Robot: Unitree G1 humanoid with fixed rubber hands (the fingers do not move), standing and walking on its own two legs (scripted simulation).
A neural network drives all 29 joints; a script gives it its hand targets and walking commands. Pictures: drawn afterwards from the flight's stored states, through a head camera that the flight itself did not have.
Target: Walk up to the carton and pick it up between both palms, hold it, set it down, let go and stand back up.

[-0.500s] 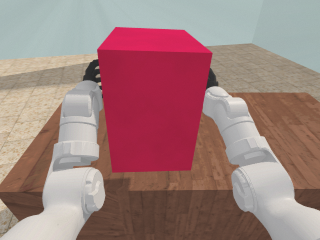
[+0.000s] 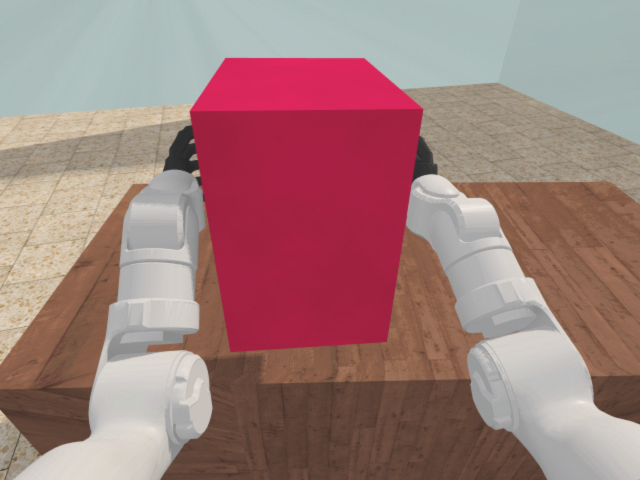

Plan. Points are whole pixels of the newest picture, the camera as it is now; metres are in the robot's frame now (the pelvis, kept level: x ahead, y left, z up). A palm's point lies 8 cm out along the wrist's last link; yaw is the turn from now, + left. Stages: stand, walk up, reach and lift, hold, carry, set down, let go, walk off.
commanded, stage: hold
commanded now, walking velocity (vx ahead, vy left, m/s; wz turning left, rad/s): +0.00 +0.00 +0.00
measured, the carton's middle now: (302, 193) +0.41 +0.00 +0.22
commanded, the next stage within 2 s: none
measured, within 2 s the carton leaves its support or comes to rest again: neither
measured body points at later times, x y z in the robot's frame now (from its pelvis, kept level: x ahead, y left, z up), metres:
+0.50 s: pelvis +0.00 +0.00 +0.00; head -0.09 +0.01 +0.44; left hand +0.39 +0.14 +0.26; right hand +0.38 -0.15 +0.25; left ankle +0.01 +0.11 -0.75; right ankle +0.02 -0.11 -0.75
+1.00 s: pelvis +0.00 +0.00 +0.00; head -0.09 +0.01 +0.44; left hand +0.39 +0.14 +0.27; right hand +0.38 -0.14 +0.25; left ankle +0.01 +0.11 -0.75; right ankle +0.02 -0.11 -0.75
